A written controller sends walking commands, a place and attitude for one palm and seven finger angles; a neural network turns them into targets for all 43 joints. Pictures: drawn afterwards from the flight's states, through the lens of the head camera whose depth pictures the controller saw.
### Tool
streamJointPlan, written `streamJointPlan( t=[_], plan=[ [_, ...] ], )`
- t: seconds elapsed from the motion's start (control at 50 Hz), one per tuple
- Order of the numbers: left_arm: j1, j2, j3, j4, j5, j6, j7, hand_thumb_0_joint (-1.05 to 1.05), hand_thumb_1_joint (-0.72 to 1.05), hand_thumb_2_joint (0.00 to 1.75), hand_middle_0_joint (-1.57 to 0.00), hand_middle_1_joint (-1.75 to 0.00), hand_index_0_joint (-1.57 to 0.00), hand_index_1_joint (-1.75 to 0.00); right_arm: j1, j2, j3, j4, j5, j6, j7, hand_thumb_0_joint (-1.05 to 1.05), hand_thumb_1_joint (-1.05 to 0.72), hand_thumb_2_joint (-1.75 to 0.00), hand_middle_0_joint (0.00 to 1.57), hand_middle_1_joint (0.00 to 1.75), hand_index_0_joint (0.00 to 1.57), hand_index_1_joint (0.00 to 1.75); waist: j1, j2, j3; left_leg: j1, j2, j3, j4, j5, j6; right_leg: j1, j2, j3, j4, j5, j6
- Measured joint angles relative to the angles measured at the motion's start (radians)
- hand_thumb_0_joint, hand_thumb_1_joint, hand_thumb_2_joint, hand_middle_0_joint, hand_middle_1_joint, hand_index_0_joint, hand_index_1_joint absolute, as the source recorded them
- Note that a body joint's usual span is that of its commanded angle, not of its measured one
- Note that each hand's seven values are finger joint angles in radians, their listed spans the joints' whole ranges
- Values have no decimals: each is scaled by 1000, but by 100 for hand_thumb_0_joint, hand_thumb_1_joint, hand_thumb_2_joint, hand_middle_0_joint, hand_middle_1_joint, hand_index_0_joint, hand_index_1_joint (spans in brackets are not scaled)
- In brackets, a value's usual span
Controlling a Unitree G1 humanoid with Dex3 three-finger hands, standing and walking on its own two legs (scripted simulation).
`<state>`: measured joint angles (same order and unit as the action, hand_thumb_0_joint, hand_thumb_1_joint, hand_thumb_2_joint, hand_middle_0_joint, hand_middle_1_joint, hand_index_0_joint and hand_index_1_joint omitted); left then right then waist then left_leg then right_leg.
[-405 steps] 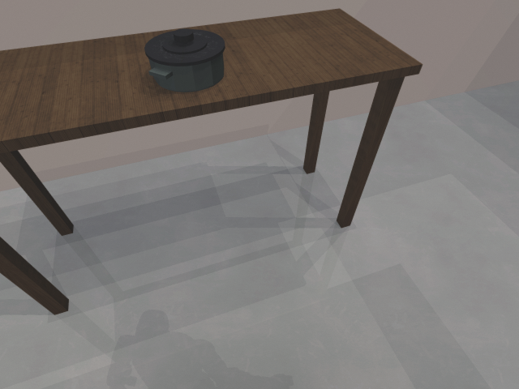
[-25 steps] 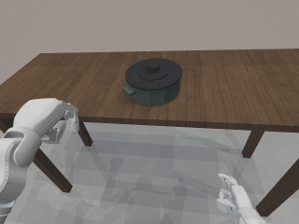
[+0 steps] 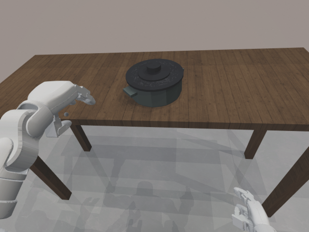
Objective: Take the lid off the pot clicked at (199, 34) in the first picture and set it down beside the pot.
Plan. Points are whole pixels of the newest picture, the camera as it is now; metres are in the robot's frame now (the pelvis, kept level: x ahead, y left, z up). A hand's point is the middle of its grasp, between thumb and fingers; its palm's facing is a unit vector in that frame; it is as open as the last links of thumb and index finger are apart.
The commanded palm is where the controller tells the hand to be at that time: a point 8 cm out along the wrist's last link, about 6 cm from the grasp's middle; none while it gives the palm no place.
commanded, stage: reach forward and open the fingers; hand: left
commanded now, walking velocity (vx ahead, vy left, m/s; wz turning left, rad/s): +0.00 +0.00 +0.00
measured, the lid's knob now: (153, 66) +0.59 +0.09 +0.15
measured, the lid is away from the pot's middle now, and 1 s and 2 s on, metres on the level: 0.00 0.00 0.00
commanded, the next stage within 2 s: move the open hand above the knob in 0.10 s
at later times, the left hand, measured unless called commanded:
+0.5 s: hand (82, 94) +0.35 +0.23 +0.21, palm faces -0.09 -0.07 -0.99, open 10.1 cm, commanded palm +0.33 +0.22 +0.29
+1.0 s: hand (112, 78) +0.43 +0.17 +0.21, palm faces -0.13 -0.07 -0.99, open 10.1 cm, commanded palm +0.41 +0.18 +0.29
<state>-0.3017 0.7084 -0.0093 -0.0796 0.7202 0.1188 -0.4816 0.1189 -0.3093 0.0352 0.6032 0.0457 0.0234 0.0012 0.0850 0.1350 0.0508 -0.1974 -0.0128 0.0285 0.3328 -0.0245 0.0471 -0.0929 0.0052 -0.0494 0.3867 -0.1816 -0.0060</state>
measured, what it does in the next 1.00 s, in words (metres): stands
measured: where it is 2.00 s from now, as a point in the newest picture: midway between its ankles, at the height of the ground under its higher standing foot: outside the picture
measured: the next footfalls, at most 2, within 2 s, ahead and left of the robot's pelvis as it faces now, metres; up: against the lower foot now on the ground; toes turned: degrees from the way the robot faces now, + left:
none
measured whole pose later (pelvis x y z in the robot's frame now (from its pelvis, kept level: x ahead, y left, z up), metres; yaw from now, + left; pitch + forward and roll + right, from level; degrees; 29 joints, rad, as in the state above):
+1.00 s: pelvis +0.03 +0.01 +0.00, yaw +0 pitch -2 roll +0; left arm -0.80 0.51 -0.29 0.28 0.82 0.33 -0.48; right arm 0.12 -0.29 0.05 0.63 0.06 0.05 0.05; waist 0.05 0.11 0.00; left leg -0.24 -0.04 0.04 0.32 -0.05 0.06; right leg -0.14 -0.02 -0.03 0.39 -0.21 0.01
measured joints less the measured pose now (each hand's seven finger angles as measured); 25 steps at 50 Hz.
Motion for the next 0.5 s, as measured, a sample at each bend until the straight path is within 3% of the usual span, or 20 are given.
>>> streamJointPlan(
  t=[0.24,0.5],
  plan=[
    [-118,-24,-41,60,28,60,-19,0,-37,163,-88,-9,-87,-9,-19,16,10,-1,6,1,15,1,-90,-90,20,30,20,30,0,-1,-11,-9,-15,10,-15,3,15,-15,-14,13,-4,-1,11],
    [-234,-88,-142,83,46,120,-30,0,-37,161,-87,-8,-87,-9,-31,15,11,1,7,2,34,1,-90,-90,20,30,20,30,4,-12,-24,-14,-31,9,-22,-4,26,-16,-27,15,-15,-8,16]
  ],
)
